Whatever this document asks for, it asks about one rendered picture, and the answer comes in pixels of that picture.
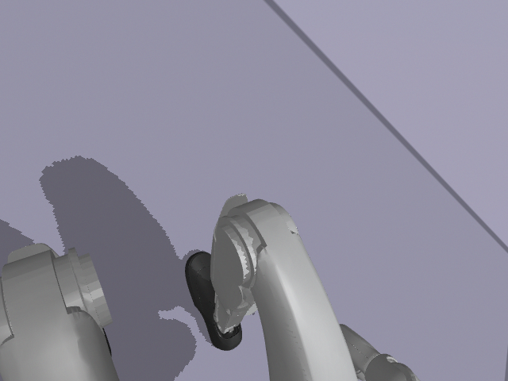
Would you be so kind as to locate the right robot arm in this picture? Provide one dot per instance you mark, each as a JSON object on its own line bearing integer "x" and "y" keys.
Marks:
{"x": 385, "y": 367}

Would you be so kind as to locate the right robot foot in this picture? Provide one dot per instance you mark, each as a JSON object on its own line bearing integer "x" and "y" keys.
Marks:
{"x": 197, "y": 272}

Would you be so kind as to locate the right robot hand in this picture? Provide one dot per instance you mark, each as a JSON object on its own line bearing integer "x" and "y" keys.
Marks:
{"x": 361, "y": 351}

